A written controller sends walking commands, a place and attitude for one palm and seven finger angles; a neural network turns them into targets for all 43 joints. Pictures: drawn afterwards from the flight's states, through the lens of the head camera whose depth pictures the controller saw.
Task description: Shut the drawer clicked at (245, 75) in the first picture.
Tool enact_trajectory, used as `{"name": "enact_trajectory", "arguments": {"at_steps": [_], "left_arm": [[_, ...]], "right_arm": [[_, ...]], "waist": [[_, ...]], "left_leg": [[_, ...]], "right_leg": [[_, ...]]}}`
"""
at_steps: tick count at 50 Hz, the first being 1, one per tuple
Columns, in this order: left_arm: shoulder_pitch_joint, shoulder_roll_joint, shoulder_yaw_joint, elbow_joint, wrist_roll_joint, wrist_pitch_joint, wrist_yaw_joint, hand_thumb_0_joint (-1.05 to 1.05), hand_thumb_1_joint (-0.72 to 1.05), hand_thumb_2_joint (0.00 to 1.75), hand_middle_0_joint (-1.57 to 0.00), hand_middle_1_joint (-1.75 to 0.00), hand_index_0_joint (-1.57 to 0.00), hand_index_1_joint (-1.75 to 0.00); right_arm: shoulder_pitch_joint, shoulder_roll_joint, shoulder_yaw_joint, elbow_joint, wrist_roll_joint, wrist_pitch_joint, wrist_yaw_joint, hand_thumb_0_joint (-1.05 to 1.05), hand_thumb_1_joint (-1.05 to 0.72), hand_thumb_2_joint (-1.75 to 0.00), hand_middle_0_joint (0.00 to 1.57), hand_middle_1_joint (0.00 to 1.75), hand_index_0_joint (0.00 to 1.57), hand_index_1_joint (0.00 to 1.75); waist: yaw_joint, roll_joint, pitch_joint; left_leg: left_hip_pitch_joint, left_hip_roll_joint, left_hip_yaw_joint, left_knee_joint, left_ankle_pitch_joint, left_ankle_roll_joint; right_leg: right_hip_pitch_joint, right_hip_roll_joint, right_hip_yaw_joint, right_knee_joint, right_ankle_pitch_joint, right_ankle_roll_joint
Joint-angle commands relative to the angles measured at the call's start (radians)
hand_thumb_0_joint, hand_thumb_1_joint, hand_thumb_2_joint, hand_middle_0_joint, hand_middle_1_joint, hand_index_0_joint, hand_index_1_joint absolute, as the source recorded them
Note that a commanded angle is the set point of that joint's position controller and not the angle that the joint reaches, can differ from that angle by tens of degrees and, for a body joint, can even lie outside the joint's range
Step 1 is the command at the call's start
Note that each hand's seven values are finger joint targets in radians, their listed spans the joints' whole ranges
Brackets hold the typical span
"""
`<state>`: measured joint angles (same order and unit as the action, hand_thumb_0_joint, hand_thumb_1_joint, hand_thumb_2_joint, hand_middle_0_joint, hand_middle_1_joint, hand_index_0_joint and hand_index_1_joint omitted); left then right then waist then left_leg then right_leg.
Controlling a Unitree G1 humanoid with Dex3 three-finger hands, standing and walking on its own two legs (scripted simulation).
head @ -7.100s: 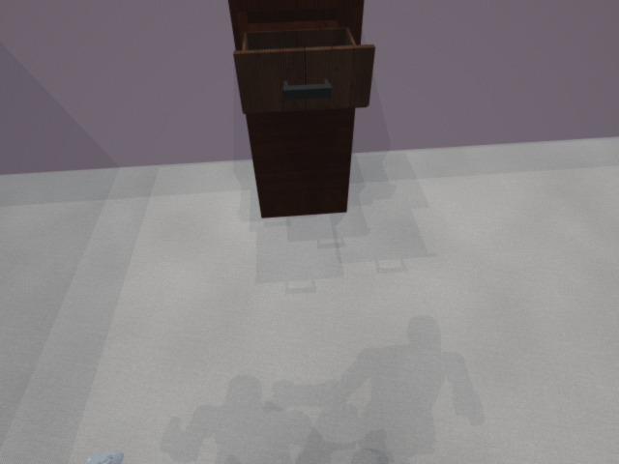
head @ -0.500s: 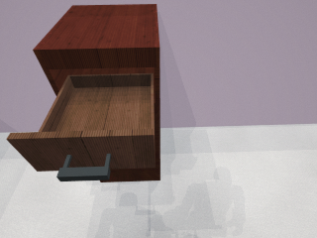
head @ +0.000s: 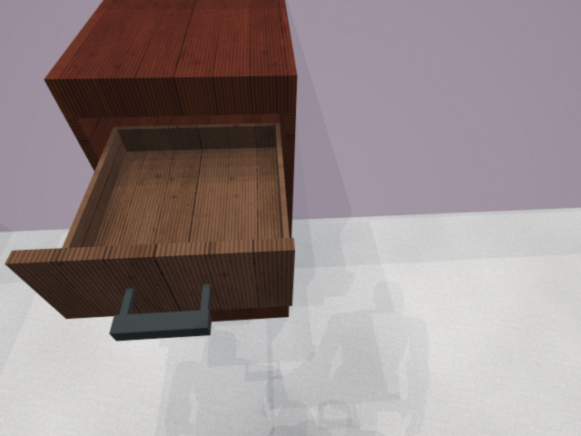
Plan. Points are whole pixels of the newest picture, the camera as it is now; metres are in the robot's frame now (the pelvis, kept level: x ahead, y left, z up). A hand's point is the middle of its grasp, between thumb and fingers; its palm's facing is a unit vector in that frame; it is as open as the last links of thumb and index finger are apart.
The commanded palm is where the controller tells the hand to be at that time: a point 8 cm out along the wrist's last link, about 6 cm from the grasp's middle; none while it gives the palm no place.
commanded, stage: come to a stop and stand still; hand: left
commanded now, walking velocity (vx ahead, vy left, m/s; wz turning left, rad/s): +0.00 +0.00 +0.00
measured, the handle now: (165, 309) +0.27 +0.19 +0.02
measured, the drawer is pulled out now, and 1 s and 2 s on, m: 0.30 0.30 0.30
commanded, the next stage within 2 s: look again from close up in 0.20 s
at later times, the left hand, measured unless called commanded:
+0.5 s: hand out of the picture +0.01 +0.17 -0.18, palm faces +0.01 -0.99 -0.17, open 7.4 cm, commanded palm none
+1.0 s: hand out of the picture +0.02 +0.18 -0.18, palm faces +0.01 -0.99 -0.17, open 7.4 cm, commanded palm none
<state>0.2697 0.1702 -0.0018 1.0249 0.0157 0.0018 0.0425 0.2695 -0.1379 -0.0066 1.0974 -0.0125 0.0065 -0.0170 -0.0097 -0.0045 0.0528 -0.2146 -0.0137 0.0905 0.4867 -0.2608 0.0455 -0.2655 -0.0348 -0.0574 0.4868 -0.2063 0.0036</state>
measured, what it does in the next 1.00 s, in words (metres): stands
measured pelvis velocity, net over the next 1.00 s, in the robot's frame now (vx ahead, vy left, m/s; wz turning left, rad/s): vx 0.03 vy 0.02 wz -0.02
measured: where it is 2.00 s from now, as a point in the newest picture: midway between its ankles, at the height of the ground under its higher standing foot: outside the picture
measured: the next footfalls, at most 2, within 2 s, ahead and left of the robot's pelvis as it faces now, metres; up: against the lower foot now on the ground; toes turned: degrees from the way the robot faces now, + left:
left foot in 1.82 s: +0.03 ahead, +0.09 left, +0.00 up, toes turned +7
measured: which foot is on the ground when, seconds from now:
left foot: down 0.00-1.00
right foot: down 0.00-1.00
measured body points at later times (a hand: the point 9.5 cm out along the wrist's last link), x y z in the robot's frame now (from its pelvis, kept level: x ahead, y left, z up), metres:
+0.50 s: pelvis +0.02 +0.02 +0.00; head +0.03 +0.02 +0.45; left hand +0.01 +0.23 -0.16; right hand +0.03 -0.21 -0.16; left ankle +0.00 +0.09 -0.74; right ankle +0.03 -0.12 -0.74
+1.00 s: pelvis +0.03 +0.02 +0.00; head +0.04 +0.02 +0.45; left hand +0.02 +0.23 -0.16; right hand +0.01 -0.19 -0.16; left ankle +0.00 +0.09 -0.74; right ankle +0.03 -0.12 -0.74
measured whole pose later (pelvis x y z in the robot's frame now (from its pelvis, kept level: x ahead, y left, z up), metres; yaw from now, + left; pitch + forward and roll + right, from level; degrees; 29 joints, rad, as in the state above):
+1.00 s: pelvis +0.03 +0.02 +0.00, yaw -1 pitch -1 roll +0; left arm 0.30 0.12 0.00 1.13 0.02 0.00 0.05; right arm 0.28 -0.11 0.00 1.18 0.00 -0.02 -0.03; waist 0.00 -0.01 0.04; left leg -0.12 -0.04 0.12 0.41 -0.27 0.07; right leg -0.20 -0.05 -0.03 0.45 -0.23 0.03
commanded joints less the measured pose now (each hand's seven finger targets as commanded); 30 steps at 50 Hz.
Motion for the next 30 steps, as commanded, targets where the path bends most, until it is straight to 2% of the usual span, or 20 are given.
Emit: {"name": "enact_trajectory", "arguments": {"at_steps": [1, 6, 13, 25, 30], "left_arm": [[0.062, 0.079, 0.011, -0.027, -0.002, -0.018, 0.004, 0.00, 0.90, 0.90, -0.20, -0.30, -0.20, -0.30], [0.083, 0.070, 0.006, 0.007, -0.001, -0.018, 0.004, 0.00, 0.90, 0.90, -0.20, -0.30, -0.20, -0.30], [0.105, 0.059, 0.002, 0.039, -0.001, -0.023, 0.006, 0.00, 0.90, 0.90, -0.20, -0.30, -0.20, -0.30], [0.110, 0.050, 0.002, 0.060, -0.002, -0.018, 0.007, 0.00, 0.90, 0.90, -0.20, -0.30, -0.20, -0.30], [0.109, 0.047, 0.004, 0.062, -0.003, -0.018, 0.007, 0.00, 0.90, 0.90, -0.20, -0.30, -0.20, -0.30]], "right_arm": [[0.032, -0.112, -0.019, -0.031, 0.000, -0.021, -0.006, 0.00, -0.90, -0.90, 0.20, 0.30, 0.20, 0.30], [0.019, -0.116, -0.016, -0.013, 0.002, -0.020, -0.007, 0.00, -0.90, -0.90, 0.20, 0.30, 0.20, 0.30], [0.013, -0.112, -0.012, 0.008, 0.005, -0.027, -0.010, 0.00, -0.90, -0.90, 0.20, 0.30, 0.20, 0.30], [0.030, -0.106, -0.007, 0.032, 0.006, -0.028, -0.012, 0.00, -0.90, -0.90, 0.20, 0.30, 0.20, 0.30], [0.047, -0.101, -0.007, 0.040, 0.006, -0.032, -0.014, 0.00, -0.90, -0.90, 0.20, 0.30, 0.20, 0.30]], "waist": [[0.005, 0.011, -0.011], [0.005, 0.011, 0.011], [0.006, -0.005, -0.008], [0.010, 0.009, 0.034], [0.011, 0.004, 0.020]], "left_leg": [[0.003, 0.126, -0.141, -0.146, 0.060, 0.002], [0.012, 0.124, -0.141, -0.166, 0.032, 0.001], [0.055, 0.121, -0.130, -0.154, 0.129, 0.001], [0.040, 0.123, -0.134, -0.193, 0.097, -0.001], [0.052, 0.125, -0.130, -0.187, 0.148, 0.000]], "right_leg": [[0.014, -0.079, 0.087, -0.085, 0.033, -0.024], [0.009, -0.078, 0.093, -0.096, 0.026, -0.022], [0.030, -0.087, 0.097, -0.095, 0.098, -0.020], [0.034, -0.083, 0.093, -0.104, 0.068, -0.017], [0.051, -0.083, 0.090, -0.096, 0.098, -0.017]]}}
